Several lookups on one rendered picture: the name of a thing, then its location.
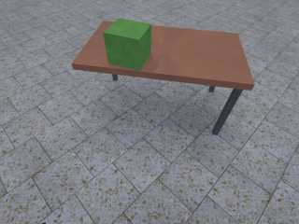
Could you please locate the carton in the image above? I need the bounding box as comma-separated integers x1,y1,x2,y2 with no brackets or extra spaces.
103,18,151,71

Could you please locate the table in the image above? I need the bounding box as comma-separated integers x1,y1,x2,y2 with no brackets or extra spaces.
71,21,255,135

